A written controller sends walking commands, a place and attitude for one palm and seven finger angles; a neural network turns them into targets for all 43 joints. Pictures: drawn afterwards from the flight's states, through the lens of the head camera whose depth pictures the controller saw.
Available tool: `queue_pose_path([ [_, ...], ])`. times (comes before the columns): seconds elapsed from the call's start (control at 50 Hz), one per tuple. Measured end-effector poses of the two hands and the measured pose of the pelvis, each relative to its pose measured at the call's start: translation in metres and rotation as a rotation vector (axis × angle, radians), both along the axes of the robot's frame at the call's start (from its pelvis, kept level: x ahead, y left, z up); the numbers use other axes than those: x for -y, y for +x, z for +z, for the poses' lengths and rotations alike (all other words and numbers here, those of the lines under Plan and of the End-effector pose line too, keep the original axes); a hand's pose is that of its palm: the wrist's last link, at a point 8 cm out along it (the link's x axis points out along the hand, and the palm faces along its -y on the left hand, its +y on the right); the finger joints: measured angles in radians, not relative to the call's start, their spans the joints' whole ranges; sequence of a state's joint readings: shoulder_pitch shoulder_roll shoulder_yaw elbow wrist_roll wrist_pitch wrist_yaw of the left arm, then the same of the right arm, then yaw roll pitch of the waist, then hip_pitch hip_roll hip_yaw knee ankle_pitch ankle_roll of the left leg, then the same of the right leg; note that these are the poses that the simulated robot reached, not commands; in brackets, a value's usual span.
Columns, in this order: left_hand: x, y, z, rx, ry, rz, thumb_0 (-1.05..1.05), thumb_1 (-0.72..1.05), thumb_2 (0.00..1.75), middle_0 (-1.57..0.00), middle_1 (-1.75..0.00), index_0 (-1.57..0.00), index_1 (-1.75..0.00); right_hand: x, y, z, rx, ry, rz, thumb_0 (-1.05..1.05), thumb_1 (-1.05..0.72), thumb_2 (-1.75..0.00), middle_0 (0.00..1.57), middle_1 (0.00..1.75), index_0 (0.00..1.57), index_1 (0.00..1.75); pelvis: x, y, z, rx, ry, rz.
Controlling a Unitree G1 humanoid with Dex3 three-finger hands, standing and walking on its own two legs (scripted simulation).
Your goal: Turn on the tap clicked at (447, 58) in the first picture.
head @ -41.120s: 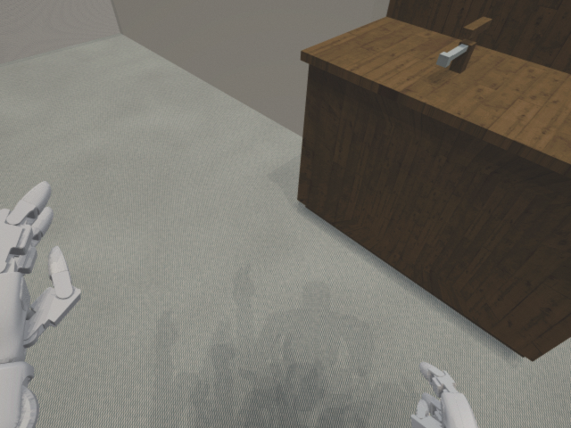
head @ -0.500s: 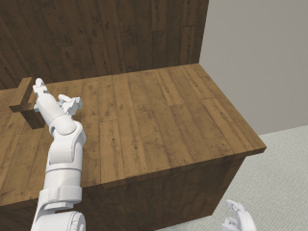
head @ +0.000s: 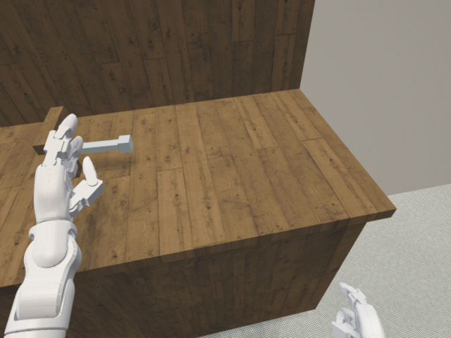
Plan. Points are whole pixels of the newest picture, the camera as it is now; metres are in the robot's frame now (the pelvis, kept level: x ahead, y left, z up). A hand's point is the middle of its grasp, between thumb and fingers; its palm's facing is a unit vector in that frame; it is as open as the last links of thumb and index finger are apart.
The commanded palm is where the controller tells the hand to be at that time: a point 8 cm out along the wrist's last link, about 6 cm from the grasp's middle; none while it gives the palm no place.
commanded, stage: draw the hand back beside the body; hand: left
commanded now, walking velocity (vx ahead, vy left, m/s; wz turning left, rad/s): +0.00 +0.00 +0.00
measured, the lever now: (125, 143) +0.47 +0.29 +0.09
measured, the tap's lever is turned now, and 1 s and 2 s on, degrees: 86 86 86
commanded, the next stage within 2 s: step back with the hand held close in 0.90 s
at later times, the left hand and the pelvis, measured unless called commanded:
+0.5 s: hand (81, 225) +0.22 +0.24 +0.15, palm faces +0.36 -0.89 -0.28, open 7.5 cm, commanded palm +0.17 +0.29 +0.17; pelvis +0.00 +0.01 +0.00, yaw -1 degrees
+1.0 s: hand (75, 231) +0.21 +0.24 +0.15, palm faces +0.38 -0.87 -0.32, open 7.4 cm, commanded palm +0.17 +0.29 +0.17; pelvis +0.01 +0.01 +0.00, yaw +0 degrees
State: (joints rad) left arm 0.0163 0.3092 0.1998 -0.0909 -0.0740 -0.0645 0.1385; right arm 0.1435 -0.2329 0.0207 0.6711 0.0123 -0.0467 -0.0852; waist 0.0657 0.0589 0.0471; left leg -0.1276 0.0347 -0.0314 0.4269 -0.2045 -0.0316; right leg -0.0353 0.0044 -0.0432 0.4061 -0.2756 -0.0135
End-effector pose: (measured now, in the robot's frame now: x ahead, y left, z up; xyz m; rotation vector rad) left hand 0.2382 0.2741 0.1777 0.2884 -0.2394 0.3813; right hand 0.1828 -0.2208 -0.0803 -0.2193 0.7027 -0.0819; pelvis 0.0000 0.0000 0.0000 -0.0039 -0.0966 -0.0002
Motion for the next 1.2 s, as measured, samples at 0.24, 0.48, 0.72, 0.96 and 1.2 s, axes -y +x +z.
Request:
queue_pose_path([
  [0.24, -0.001, -0.029, -0.018, -0.073, 0.021, -0.055, 0.01, 0.89, 0.9, -0.2, -0.25, -0.2, -0.25, -0.014, -0.013, 0.007, 0.029, 0.031, -0.017, 0.01, -0.9, -0.9, 0.2, 0.3, 0.2, 0.3, -0.006, -0.003, 0.002, 0.005, -0.006, -0.024],
  [0.48, -0.008, -0.058, -0.016, -0.057, 0.034, -0.017, 0.01, 0.89, 0.9, -0.2, -0.29, -0.2, -0.28, -0.013, -0.005, 0.01, 0.042, -0.003, 0.013, 0.01, -0.91, -0.9, 0.2, 0.3, 0.2, 0.3, -0.012, -0.004, 0.002, 0.009, -0.007, -0.012],
  [0.72, -0.013, -0.082, -0.009, -0.069, 0.087, 0.008, 0.01, 0.89, 0.9, -0.21, -0.3, -0.21, -0.3, -0.023, 0.013, 0.017, 0.093, 0.011, 0.046, 0.01, -0.91, -0.9, 0.2, 0.3, 0.2, 0.3, -0.011, 0.003, 0.0, 0.003, -0.011, -0.004],
  [0.96, -0.009, -0.073, -0.013, -0.08, 0.065, 0.015, 0.01, 0.89, 0.9, -0.21, -0.3, -0.21, -0.3, -0.024, 0.016, 0.011, 0.074, 0.016, 0.055, 0.01, -0.9, -0.9, 0.2, 0.3, 0.2, 0.3, -0.008, 0.007, -0.001, -0.004, -0.008, 0.001],
  [1.2, -0.022, -0.066, 0.007, -0.022, 0.173, 0.003, 0.01, 0.89, 0.9, -0.21, -0.3, -0.21, -0.3, -0.012, 0.001, 0.006, 0.015, -0.008, 0.001, 0.01, -0.91, -0.9, 0.2, 0.3, 0.2, 0.3, -0.011, -0.005, -0.004, -0.063, -0.022, -0.003],
])
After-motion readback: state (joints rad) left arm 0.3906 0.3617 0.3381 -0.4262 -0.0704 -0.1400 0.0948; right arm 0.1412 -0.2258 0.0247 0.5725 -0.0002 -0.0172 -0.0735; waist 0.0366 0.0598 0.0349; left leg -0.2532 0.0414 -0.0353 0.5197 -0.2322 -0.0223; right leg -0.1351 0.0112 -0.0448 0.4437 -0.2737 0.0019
